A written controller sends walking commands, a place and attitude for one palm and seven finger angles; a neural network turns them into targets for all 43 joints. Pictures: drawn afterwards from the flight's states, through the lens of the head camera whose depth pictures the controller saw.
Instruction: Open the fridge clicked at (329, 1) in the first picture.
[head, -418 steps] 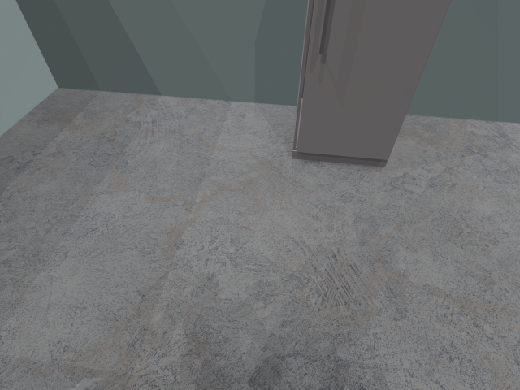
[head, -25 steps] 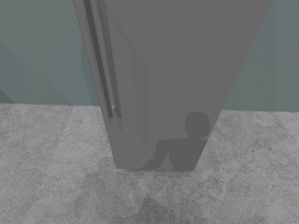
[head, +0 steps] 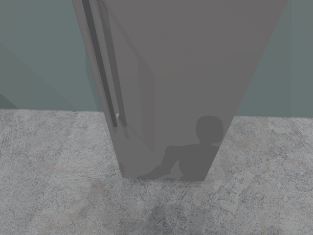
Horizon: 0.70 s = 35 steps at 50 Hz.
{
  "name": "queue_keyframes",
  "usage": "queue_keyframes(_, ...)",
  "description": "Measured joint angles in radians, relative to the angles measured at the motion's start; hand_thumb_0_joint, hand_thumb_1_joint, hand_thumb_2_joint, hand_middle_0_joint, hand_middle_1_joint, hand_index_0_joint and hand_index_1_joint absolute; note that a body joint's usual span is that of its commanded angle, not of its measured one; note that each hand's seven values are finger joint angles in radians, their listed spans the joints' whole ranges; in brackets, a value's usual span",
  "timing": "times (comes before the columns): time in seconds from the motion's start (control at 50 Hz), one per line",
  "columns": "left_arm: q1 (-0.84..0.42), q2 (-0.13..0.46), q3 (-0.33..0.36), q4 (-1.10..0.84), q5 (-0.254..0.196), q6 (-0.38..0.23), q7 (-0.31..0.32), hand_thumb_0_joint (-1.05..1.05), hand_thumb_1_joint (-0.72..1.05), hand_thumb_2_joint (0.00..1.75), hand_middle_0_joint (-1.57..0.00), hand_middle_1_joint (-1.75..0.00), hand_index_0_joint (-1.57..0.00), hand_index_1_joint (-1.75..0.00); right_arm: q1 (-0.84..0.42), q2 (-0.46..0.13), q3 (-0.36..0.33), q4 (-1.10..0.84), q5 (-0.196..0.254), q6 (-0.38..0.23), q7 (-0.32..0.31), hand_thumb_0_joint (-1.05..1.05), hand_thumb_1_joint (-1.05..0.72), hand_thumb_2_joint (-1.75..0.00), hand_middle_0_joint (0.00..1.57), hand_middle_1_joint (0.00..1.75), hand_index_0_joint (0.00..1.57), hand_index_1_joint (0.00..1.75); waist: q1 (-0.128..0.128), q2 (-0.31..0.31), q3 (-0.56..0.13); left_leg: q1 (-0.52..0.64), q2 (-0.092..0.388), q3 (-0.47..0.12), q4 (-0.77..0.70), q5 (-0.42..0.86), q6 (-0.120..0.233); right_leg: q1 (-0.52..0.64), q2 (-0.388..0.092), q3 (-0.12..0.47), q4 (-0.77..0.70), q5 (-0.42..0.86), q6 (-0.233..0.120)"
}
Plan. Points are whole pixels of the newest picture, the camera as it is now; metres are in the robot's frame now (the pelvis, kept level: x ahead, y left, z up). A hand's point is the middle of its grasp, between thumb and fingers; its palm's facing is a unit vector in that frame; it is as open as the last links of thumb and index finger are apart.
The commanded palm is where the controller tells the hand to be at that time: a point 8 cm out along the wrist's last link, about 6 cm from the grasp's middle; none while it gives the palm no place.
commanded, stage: look again from close up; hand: left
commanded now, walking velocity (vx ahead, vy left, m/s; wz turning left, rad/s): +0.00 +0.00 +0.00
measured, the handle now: (105, 71) +0.53 +0.19 +0.14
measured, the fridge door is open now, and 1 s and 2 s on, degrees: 0 0 0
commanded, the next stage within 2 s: none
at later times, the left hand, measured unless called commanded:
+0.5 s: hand out of the picture +0.07 +0.23 -0.16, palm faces -0.02 -0.95 -0.32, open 7.3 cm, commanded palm none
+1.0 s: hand out of the picture +0.06 +0.23 -0.16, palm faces -0.02 -0.95 -0.31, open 7.3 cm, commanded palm none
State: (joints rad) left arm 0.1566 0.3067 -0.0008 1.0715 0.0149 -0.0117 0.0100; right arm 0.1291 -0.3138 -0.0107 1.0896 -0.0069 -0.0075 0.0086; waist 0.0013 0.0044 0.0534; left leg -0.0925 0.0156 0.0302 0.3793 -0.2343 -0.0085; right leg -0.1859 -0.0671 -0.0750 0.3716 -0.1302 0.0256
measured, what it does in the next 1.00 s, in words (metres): stands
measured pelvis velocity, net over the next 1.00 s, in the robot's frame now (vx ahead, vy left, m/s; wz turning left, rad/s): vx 0.01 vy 0.00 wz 0.00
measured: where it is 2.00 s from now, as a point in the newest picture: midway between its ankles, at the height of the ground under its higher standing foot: outside the picture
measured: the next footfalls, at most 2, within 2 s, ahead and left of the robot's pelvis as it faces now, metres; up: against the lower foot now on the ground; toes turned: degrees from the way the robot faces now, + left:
none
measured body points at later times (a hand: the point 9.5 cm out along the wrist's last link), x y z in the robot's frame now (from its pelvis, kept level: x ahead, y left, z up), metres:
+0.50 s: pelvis +0.01 -0.01 +0.00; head +0.01 -0.01 +0.45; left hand +0.07 +0.28 -0.13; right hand +0.06 -0.29 -0.14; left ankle -0.02 +0.12 -0.74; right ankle +0.05 -0.14 -0.74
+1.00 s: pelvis +0.01 +0.00 +0.00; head +0.01 +0.00 +0.45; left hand +0.07 +0.28 -0.14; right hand +0.06 -0.29 -0.14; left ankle -0.02 +0.12 -0.74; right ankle +0.05 -0.14 -0.74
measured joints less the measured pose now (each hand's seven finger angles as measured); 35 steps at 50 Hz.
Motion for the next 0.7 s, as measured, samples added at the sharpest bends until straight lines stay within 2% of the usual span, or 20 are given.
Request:
queue_keyframes(0.24,0.001,0.009,-0.001,0.014,-0.003,0.001,-0.003,0.01,0.91,0.90,-0.20,-0.29,-0.21,-0.30,0.019,-0.014,0.004,0.022,0.000,0.003,0.000,0.01,-0.90,-0.90,0.20,0.29,0.20,0.29,-0.004,0.001,-0.004,0.018,0.009,-0.002,-0.025,0.007,-0.008,0.016,0.010,-0.003,-0.022,0.005,-0.007)
queue_keyframes(0.7,0.007,0.001,-0.002,0.025,-0.003,0.001,-0.003,0.01,0.91,0.90,-0.20,-0.29,-0.21,-0.30,0.033,0.003,0.011,0.035,0.000,0.000,-0.002,0.01,-0.90,-0.90,0.20,0.29,0.20,0.30,-0.003,-0.004,-0.010,0.028,0.012,-0.001,-0.041,0.012,-0.010,0.027,0.014,-0.003,-0.040,0.012,-0.008)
